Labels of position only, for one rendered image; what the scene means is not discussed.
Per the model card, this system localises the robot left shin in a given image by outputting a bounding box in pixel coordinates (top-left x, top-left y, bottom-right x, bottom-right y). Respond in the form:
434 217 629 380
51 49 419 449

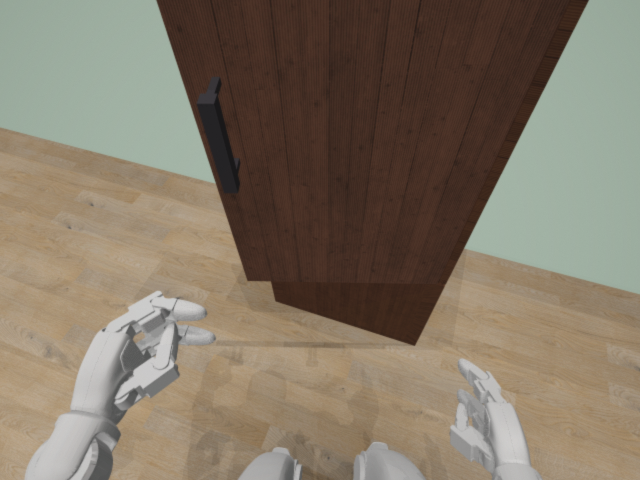
272 447 291 456

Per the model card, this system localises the left robot hand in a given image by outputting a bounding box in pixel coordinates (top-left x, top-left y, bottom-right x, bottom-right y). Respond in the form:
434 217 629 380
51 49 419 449
70 291 216 425

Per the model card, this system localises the robot left forearm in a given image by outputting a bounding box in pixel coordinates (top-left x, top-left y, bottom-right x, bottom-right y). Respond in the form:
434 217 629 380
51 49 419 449
25 411 121 480

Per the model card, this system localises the handle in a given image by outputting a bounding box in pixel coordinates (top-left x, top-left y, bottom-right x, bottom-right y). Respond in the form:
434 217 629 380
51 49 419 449
197 77 240 193

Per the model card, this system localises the cupboard door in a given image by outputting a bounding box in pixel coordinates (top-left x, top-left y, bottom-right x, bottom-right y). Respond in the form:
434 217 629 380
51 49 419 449
156 0 569 284

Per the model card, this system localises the right robot hand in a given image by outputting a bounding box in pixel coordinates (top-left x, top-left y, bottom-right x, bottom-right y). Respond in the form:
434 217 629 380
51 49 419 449
450 358 532 475

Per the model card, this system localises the robot right thigh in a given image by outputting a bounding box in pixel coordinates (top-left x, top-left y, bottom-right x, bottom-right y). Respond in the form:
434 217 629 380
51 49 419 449
354 449 426 480

